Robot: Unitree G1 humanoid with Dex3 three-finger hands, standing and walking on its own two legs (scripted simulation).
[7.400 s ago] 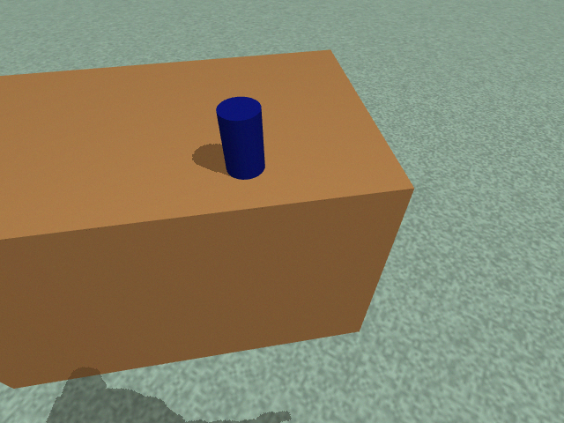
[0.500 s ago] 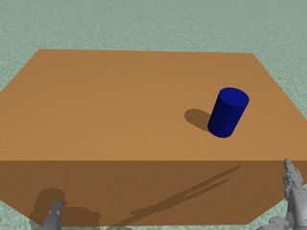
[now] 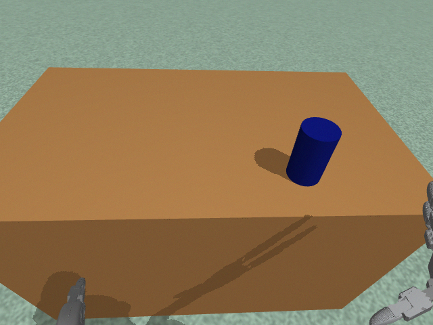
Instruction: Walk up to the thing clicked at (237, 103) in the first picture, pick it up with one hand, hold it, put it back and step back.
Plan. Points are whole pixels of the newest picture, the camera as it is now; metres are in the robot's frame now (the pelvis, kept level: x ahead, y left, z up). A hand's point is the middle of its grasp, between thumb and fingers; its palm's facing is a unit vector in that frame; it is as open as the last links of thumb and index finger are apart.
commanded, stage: rise first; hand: right
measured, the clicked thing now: (311, 153) +0.49 -0.23 +0.05
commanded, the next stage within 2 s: go down in 0.60 s
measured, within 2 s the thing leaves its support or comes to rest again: neither
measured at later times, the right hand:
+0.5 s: hand (404, 255) +0.18 -0.24 +0.15, palm faces +0.33 +0.84 -0.42, open 17.7 cm
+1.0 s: hand (423, 239) +0.19 -0.26 +0.16, palm faces +0.40 +0.82 -0.41, open 17.6 cm
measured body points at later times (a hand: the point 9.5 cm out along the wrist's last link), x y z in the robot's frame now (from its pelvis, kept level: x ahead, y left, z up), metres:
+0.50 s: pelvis -0.01 +0.00 +0.00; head -0.02 +0.02 +0.45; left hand +0.16 +0.27 -0.08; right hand +0.16 -0.28 +0.17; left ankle +0.02 +0.13 -0.74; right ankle -0.01 -0.15 -0.74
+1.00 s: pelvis -0.01 +0.00 +0.00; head -0.03 +0.01 +0.45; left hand +0.16 +0.30 -0.07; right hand +0.17 -0.31 +0.19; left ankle +0.02 +0.13 -0.74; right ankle -0.01 -0.15 -0.74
